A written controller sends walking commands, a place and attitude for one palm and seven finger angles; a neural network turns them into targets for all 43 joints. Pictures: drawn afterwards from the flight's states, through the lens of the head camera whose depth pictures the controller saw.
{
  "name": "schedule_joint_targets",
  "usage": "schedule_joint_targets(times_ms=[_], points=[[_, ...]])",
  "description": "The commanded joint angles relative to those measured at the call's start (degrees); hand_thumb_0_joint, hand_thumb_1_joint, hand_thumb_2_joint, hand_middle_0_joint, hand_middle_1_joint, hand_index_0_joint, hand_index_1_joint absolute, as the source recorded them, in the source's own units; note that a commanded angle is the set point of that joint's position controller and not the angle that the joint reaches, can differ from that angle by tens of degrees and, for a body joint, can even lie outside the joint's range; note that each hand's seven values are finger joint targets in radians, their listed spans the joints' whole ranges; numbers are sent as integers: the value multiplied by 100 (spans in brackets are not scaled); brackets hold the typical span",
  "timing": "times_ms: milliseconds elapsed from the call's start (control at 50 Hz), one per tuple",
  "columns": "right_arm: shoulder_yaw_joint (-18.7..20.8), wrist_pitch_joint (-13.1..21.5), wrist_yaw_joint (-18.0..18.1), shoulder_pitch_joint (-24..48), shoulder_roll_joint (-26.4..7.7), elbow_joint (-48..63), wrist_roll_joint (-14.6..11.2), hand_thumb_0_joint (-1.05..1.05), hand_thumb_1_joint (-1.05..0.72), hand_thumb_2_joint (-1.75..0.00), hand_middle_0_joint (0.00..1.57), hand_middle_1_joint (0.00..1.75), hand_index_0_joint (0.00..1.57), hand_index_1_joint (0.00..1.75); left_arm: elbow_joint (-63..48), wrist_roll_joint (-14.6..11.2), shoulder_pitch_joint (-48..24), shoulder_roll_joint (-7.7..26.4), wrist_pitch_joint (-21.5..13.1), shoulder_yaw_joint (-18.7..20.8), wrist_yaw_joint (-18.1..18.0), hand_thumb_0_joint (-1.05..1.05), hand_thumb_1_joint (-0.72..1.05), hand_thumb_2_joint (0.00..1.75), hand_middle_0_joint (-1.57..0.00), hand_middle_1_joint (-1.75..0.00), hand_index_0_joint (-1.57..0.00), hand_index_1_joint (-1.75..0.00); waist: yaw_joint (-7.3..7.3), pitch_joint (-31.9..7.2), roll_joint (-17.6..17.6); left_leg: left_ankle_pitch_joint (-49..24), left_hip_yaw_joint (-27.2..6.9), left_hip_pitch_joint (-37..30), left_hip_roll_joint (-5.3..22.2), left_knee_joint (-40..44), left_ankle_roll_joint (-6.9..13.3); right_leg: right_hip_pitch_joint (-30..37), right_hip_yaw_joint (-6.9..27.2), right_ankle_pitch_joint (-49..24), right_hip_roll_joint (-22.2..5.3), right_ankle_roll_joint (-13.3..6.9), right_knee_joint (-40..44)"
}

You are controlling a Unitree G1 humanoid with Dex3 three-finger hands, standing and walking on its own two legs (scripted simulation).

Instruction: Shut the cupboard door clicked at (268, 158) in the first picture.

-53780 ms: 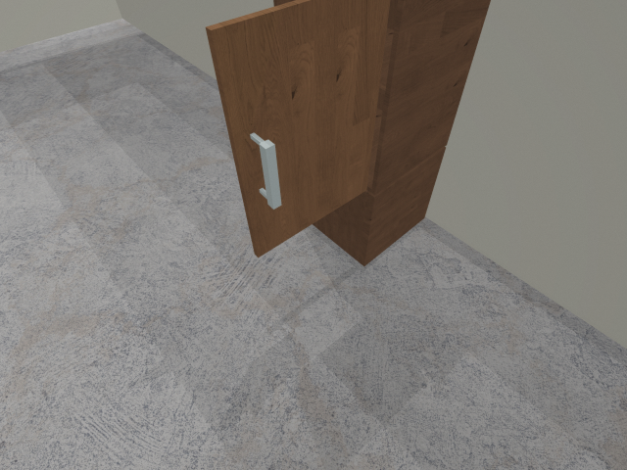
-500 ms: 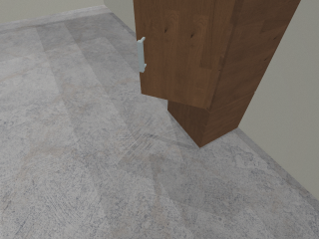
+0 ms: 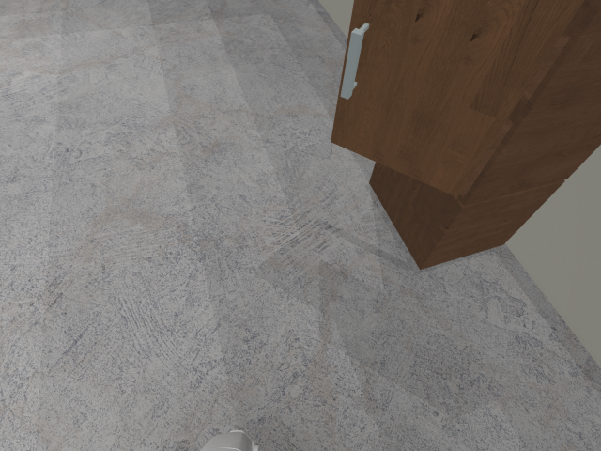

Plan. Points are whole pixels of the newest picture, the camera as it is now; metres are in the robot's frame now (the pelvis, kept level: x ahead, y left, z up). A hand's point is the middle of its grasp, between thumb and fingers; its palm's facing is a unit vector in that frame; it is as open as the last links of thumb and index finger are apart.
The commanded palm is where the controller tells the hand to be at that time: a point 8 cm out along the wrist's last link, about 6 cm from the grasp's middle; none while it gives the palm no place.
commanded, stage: walk to a spot facing it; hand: left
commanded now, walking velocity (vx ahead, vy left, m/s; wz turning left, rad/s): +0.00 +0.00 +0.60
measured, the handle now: (355, 62) +0.95 -0.11 -0.02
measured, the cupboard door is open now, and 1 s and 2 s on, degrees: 41 41 41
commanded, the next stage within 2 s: turn to face it in 0.72 s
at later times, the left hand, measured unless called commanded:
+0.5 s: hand out of the picture +0.06 +0.18 -0.12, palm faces +0.31 -0.91 -0.28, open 7.4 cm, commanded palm none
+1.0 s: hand out of the picture +0.12 +0.24 -0.15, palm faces +0.57 -0.79 -0.23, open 7.4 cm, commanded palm none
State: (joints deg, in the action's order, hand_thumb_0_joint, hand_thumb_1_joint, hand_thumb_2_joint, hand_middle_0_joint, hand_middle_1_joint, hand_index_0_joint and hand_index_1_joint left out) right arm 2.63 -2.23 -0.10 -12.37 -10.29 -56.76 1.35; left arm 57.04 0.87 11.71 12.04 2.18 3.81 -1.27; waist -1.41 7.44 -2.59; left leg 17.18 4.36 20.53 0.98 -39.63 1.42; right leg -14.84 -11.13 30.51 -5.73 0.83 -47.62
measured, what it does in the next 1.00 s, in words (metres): walks ahead, turning left: right foot, then left foot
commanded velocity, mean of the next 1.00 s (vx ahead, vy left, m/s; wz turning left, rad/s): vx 0.14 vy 0.00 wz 0.35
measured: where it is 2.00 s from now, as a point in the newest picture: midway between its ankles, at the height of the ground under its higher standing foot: (264, 422)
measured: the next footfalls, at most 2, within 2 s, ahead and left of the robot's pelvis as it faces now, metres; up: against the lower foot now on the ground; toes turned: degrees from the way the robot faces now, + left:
right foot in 0.36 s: +0.07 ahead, -0.15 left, +0.00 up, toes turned +11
left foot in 0.76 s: +0.19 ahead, +0.16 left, +0.00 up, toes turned +36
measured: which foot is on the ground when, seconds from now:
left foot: down 0.00-0.34, up 0.36-0.74, down 0.76-1.00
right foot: up 0.00-0.34, down 0.36-0.76, up 0.78-1.00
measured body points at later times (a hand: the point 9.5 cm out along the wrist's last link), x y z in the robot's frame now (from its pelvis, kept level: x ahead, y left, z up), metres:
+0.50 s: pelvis +0.06 -0.03 +0.03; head +0.10 -0.04 +0.47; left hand +0.05 +0.23 -0.10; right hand +0.19 -0.28 -0.13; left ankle +0.02 +0.10 -0.63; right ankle +0.03 -0.15 -0.72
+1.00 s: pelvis +0.18 +0.04 +0.02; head +0.22 +0.08 +0.46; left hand +0.09 +0.28 -0.13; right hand +0.41 -0.08 -0.12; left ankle +0.16 +0.14 -0.72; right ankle +0.29 -0.08 -0.67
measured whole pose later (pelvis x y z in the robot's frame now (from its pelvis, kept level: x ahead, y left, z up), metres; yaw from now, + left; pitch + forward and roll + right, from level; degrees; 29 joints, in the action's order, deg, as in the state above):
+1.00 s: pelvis +0.18 +0.04 +0.02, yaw +33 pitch +0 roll +0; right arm 0.2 0.1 0.9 -5.7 -11.2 -51.9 1.4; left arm 52.3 1.1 12.8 12.3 1.0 3.2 -0.7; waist 1.8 6.7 -0.9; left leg 13.3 4.3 17.3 -0.5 -30.3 3.1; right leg -28.1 -1.3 21.9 -6.4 2.5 -54.3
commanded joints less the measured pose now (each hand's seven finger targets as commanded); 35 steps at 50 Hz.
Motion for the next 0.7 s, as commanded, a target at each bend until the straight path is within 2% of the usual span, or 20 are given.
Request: schedule_joint_targets(times_ms=[0, 40, 100, 200, 240, 280, 300, 320, 340, 360, 380, 400, 420, 440, 480, 540, 600, 640, 660, 680], points=[[312, 86, 130, -661, -1369, 363, 71, 0, -90, -90, 20, 30, 20, 30, -827, 48, -356, 551, -43, 183, -41, 0, 90, 90, -20, -30, -20, -30, -204, -920, 1258, -1019, -2948, -787, 1840, 2335, 1056, -1524, 1162, 40, 5, 55, -1964], [234, 137, 173, -388, -1221, 474, 81, 0, -90, -90, 20, 30, 20, 30, -805, 56, -351, 558, -71, 211, 13, 0, 90, 90, -20, -30, -20, -30, -100, -804, 971, -928, -2654, -691, 1507, 2304, 859, -1572, 1276, -531, 48, 135, -1845], [248, 184, 181, -407, -1277, 524, 70, 0, -90, -90, 20, 30, 20, 30, -828, 37, -257, 447, -142, 162, 77, 0, 90, 90, -20, -30, -20, -30, -78, -1238, 680, -844, -2456, -1283, 1205, 2196, 828, -1498, 1184, -669, 207, 200, -1040], [327, 160, 102, -502, -1394, 516, 86, 0, -90, -90, 20, 30, 20, 30, -1024, 72, -464, 486, -184, 120, 142, 0, 90, 90, -20, -30, -20, -30, -166, -1033, 1074, 725, -2789, -1164, 1000, 2414, 857, -1287, 981, -470, 428, 194, 107], [359, 133, 72, -322, -1406, 572, 90, 0, -90, -90, 20, 30, 20, 30, -1029, 61, -316, 513, -193, 110, 166, 0, 90, 90, -20, -30, -20, -30, -68, -928, 1269, 1037, -2778, -763, 833, 2378, 774, -791, 845, -515, 562, 169, 793], [378, 109, 63, 18, -1363, 678, 50, 0, -90, -90, 20, 30, 20, 30, -854, 60, 290, 611, -224, 158, 180, 0, 90, 90, -20, -30, -20, -30, 262, -919, 1100, 1469, -2556, 144, 490, 2098, 567, 513, 645, -986, 735, 141, 1791], [349, 124, 49, 228, -1206, 757, -1, 0, -90, -90, 20, 30, 20, 30, -730, 86, 803, 873, -275, 246, 163, 0, 90, 90, -20, -30, -20, -30, 566, -1006, 629, 1628, -2175, 1186, 84, 1465, 325, 1768, 1022, -826, 435, 21, 2656], [263, 152, 28, 290, -697, 911, -77, 0, -90, -90, 20, 30, 20, 30, -690, 185, 1209, 1415, -312, 375, 80, 0, 90, 90, -20, -30, -20, -30, 786, -1066, -1022, 1762, -1108, 2645, -579, -338, -69, 2736, 2850, 655, -1192, -442, 3634], [273, 185, 2, 633, -785, 1057, 1, 0, -90, -90, 20, 30, 20, 30, -725, 116, 1077, 1583, -291, 343, 16, 0, 90, 90, -20, -30, -20, -30, 770, -526, -1201, 1644, -826, 2939, -471, -1911, -212, 1756, 4120, 1391, -2312, -856, 4160], [326, 143, -62, 567, -921, 1062, 53, 0, -90, -90, 20, 30, 20, 30, -863, 67, 502, 1435, -312, 314, 3, 0, 90, 90, -20, -30, -20, -30, 420, -202, -668, 1174, -1033, 2778, -161, -2658, -187, 990, 3696, 1226, -2340, -934, 4255], [337, 96, -106, 312, -860, 1001, 82, 0, -90, -90, 20, 30, 20, 30, -953, 60, 150, 1293, -391, 297, 10, 0, 90, 90, -20, -30, -20, -30, 144, -224, -459, 712, -994, 2566, 35, -3008, -233, 675, 3377, 1184, -2116, -892, 4202], [342, 77, -143, 239, -810, 911, 91, 0, -90, -90, 20, 30, 20, 30, -956, 57, 5, 1053, -434, 261, -6, 0, 90, 90, -20, -30, -20, -30, 21, -215, -499, 445, -900, 2450, 161, -3158, -285, 604, 2916, 714, -1852, -777, 4108], [308, 93, -204, 297, -815, 851, 88, 0, -90, -90, 20, 30, 20, 30, -924, 56, -74, 854, -496, 193, 14, 0, 90, 90, -20, -30, -20, -30, -15, 25, -495, 137, -778, 2360, 286, -3057, -335, 586, 2053, -432, -1527, -701, 3909], [272, 108, -241, 310, -727, 873, 59, 0, -90, -90, 20, 30, 20, 30, -849, 49, 106, 781, -550, 166, 30, 0, 90, 90, -20, -30, -20, -30, 6, -52, -501, -23, -622, 2294, 244, -2847, -361, 840, 1453, -1555, -1303, -649, 3693], [206, 119, -271, 481, -596, 932, 15, 0, -90, -90, 20, 30, 20, 30, -640, 60, 618, 788, -598, 169, 29, 0, 90, 90, -20, -30, -20, -30, 152, -245, -654, -54, -295, 2333, 177, -2324, -353, 1554, 779, -3336, -1156, -549, 3328], [103, 120, -314, 960, -472, 1074, 12, 0, -90, -90, 20, 30, 20, 30, -399, 69, 1253, 820, -597, 155, 10, 0, 90, 90, -20, -30, -20, -30, 386, -287, -757, -115, 99, 2264, 124, -1547, -291, 2105, 271, -5081, -1127, -420, 2999], [28, 115, -331, 1218, -440, 1179, 2, 0, -90, -90, 20, 30, 20, 30, -359, 75, 1378, 871, -573, 133, 2, 0, 90, 90, -20, -30, -20, -30, 406, -255, -933, -126, 428, 1812, 7, -538, -197, 2200, -16, -6130, -1169, -386, 2704], [22, 145, -299, 958, -535, 1155, 20, 0, -90, -90, 20, 30, 20, 30, -472, 67, 1222, 1073, -563, 178, -3, 0, 90, 90, -20, -30, -20, -30, 214, -454, -973, -144, 704, 964, -270, -30, -58, 1992, -174, -7072, -1277, -383, 2155], [50, 158, -274, 596, -635, 1071, 30, 0, -90, -90, 20, 30, 20, 30, -521, 56, 1151, 1179, -560, 198, 0, 0, 90, 90, -20, -30, -20, -30, 58, -680, -948, -249, 798, 365, -437, 183, 19, 1863, -279, -7384, -1261, -336, 1687], [101, 163, -254, 117, -809, 936, 46, 0, -90, -90, 20, 30, 20, 30, -573, 29, 1069, 1259, -549, 222, 0, 0, 90, 90, -20, -30, -20, -30, -192, -969, -805, -566, 726, -450, -501, 509, 85, 1551, -404, -7097, -1210, -240, 997]])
